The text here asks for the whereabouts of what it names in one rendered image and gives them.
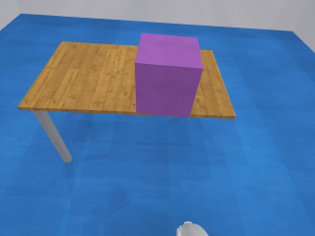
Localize table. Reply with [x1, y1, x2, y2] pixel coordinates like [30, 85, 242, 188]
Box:
[18, 41, 236, 163]

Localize carton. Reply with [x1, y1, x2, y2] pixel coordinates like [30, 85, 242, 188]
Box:
[135, 32, 204, 118]

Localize right robot thigh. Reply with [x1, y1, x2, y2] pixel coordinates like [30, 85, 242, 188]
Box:
[176, 223, 209, 236]

